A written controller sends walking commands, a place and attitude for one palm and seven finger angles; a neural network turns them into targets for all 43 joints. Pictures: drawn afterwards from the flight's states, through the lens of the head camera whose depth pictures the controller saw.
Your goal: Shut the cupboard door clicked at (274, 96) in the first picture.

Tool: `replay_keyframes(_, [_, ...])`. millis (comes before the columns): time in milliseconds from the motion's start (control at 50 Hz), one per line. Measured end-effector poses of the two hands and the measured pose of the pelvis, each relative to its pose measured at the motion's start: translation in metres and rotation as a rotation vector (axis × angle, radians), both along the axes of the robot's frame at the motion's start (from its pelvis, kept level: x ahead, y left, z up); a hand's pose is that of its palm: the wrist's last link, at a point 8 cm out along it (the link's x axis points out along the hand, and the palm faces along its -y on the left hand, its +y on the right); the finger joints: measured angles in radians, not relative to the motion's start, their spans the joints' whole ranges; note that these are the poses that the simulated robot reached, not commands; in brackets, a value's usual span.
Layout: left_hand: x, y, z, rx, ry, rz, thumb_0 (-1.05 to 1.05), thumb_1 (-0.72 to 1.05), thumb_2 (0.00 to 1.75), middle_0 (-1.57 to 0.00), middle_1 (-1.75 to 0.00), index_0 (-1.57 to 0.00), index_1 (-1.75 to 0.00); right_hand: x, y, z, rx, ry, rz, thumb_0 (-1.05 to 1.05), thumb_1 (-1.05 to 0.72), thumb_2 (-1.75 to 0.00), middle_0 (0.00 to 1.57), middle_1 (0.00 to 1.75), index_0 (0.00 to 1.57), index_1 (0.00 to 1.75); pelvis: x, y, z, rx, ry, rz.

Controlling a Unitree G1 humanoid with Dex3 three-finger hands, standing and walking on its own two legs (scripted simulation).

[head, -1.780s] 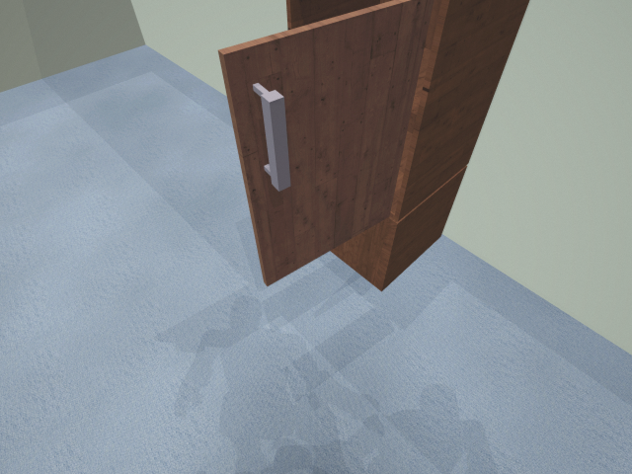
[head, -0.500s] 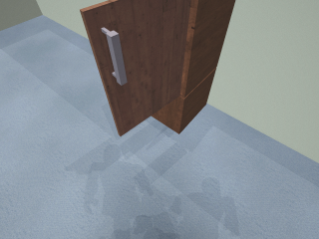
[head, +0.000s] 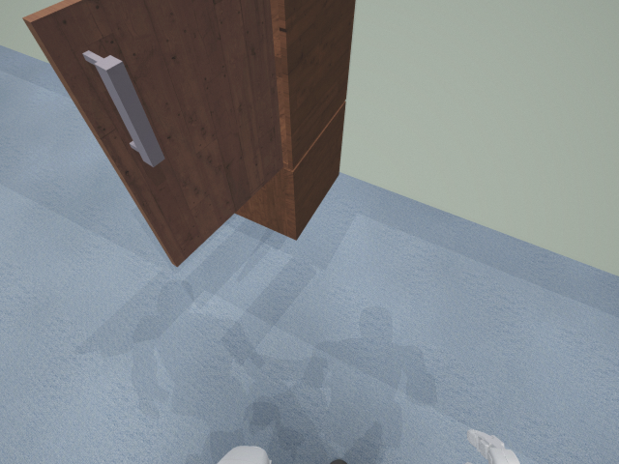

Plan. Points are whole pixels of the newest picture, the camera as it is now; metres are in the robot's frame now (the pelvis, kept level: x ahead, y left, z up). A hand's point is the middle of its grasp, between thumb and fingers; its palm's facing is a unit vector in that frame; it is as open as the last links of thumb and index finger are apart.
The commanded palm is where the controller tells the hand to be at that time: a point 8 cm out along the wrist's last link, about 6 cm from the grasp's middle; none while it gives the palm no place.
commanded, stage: walk to a spot facing it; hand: left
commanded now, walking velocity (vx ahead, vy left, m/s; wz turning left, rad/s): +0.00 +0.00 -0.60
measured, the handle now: (125, 112) +0.55 +0.35 +0.10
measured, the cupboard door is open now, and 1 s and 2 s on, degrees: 81 81 81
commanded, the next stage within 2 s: turn to face it in 1.86 s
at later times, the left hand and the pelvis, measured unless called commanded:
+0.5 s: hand (203, 444) +0.15 +0.18 -0.17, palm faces -0.30 -0.91 -0.29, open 7.4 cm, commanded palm none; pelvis -0.02 +0.00 -0.02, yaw -19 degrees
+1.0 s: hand (330, 358) +0.29 +0.00 -0.16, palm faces -0.68 -0.71 -0.17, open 7.4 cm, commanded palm none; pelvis +0.05 -0.05 -0.01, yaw -38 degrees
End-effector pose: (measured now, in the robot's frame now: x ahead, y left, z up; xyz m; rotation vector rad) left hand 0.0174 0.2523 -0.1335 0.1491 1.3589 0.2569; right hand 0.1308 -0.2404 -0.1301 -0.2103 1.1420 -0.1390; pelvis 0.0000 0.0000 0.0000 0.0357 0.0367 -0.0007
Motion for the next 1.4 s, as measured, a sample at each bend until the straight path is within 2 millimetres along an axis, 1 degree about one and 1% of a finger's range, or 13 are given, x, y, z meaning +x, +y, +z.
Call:
replay_keyframes(100, [0.021,0.025,-0.015,-0.014,-0.024,-0.061,0.01,0.90,0.90,-0.21,-0.30,-0.20,-0.30,-0.014,0.008,0.002,-0.045,-0.067,-0.037,0.00,-0.90,-0.90,0.20,0.30,0.20,0.30,-0.006,0.020,-0.012,-0.046,0.007,-0.047])
replay_keyframes(220, [0.065,0.035,-0.006,-0.015,-0.097,-0.150,0.01,0.91,0.90,-0.20,-0.29,-0.20,-0.30,-0.068,0.006,0.008,-0.070,0.031,-0.077,0.00,-0.90,-0.90,0.21,0.30,0.20,0.30,-0.009,0.021,-0.004,-0.062,-0.015,-0.115])
replay_keyframes(380, [0.126,0.001,-0.005,0.008,-0.161,-0.360,0.01,0.91,0.90,-0.20,-0.29,-0.19,-0.29,-0.142,-0.024,-0.017,-0.036,0.109,-0.263,0.00,-0.90,-0.90,0.21,0.30,0.21,0.30,-0.008,0.001,-0.019,-0.053,-0.021,-0.239])
replay_keyframes(480, [0.136,-0.023,-0.006,0.022,-0.153,-0.442,0.00,0.91,0.90,-0.20,-0.29,-0.20,-0.30,-0.171,-0.040,-0.022,-0.047,0.146,-0.371,0.00,-0.90,-0.90,0.21,0.30,0.20,0.30,-0.016,0.001,-0.020,-0.050,-0.035,-0.311])
replay_keyframes(600, [0.144,-0.040,-0.011,-0.034,-0.105,-0.527,0.01,0.90,0.90,-0.21,-0.30,-0.20,-0.30,-0.180,-0.028,-0.005,-0.048,0.091,-0.451,0.00,-0.91,-0.90,0.20,0.30,0.20,0.30,-0.011,0.009,-0.012,-0.032,-0.028,-0.391])
replay_keyframes(700, [0.172,-0.052,-0.021,-0.097,-0.100,-0.587,0.01,0.90,0.90,-0.21,-0.30,-0.20,-0.30,-0.203,-0.001,-0.002,-0.069,0.089,-0.509,0.00,-0.91,-0.90,0.20,0.30,0.20,0.30,0.005,0.019,-0.016,-0.062,-0.006,-0.458])
replay_keyframes(860, [0.240,-0.111,0.001,-0.158,-0.167,-0.723,0.01,0.91,0.90,-0.20,-0.29,-0.19,-0.30,-0.264,0.050,0.014,0.026,0.282,-0.656,0.00,-0.90,-0.90,0.21,0.30,0.20,0.30,0.030,-0.002,0.003,-0.070,0.015,-0.567])
replay_keyframes(960, [0.282,-0.177,0.002,-0.164,-0.182,-0.862,0.01,0.91,0.90,-0.20,-0.29,-0.19,-0.29,-0.292,0.067,0.008,0.105,0.363,-0.784,0.00,-0.90,-0.90,0.21,0.30,0.20,0.30,0.045,-0.029,-0.001,-0.059,0.017,-0.645])
replay_keyframes(1040, [0.313,-0.236,-0.004,-0.169,-0.269,-0.940,0.01,0.91,0.90,-0.20,-0.29,-0.19,-0.30,-0.305,0.065,-0.012,0.178,0.419,-0.857,0.00,-0.90,-0.90,0.21,0.30,0.20,0.30,0.055,-0.064,-0.020,-0.037,0.003,-0.680])
replay_keyframes(1120, [0.313,-0.255,-0.004,-0.148,-0.268,-0.933,0.00,0.91,0.90,-0.20,-0.29,-0.20,-0.30,-0.278,0.026,-0.024,0.178,0.388,-0.882,0.00,-0.90,-0.90,0.21,0.30,0.20,0.30,0.067,-0.081,-0.019,-0.059,-0.014,-0.710])
replay_keyframes(1220, [0.301,-0.252,-0.006,-0.114,-0.127,-0.921,0.00,0.91,0.90,-0.20,-0.29,-0.20,-0.30,-0.201,-0.047,-0.013,0.099,0.174,-0.878,0.01,-0.91,-0.90,0.20,0.30,0.20,0.30,0.092,-0.104,-0.005,-0.049,-0.001,-0.756])
replay_keyframes(1340, [0.320,-0.236,-0.014,-0.081,-0.029,-0.861,0.00,0.93,0.90,-0.21,-0.30,-0.20,-0.30,-0.103,-0.119,-0.001,0.018,-0.009,-0.811,0.00,-0.91,-0.90,0.20,0.30,0.20,0.30,0.140,-0.131,-0.006,-0.055,0.001,-0.791])
replay_keyframes(1400, [0.337,-0.233,-0.027,-0.063,0.018,-0.850,0.00,0.92,0.90,-0.21,-0.30,-0.20,-0.30,-0.067,-0.144,-0.004,-0.038,-0.072,-0.792,0.00,-0.91,-0.90,0.20,0.30,0.20,0.30,0.169,-0.144,-0.018,-0.065,0.000,-0.822])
